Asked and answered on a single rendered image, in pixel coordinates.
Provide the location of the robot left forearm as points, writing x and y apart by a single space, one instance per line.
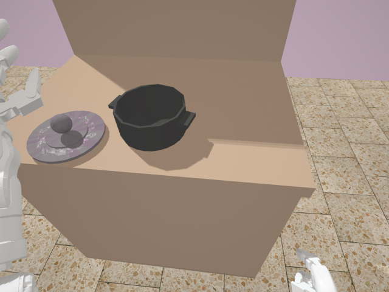
12 245

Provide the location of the pot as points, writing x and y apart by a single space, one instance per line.
151 117

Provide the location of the robot right hand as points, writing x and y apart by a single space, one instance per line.
320 279

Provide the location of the table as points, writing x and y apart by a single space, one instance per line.
217 200

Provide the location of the lid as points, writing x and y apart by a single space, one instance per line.
47 146

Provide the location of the left robot upper arm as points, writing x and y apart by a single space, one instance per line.
18 282

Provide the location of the knob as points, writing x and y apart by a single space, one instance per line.
61 123

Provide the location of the robot left hand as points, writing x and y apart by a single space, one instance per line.
23 101

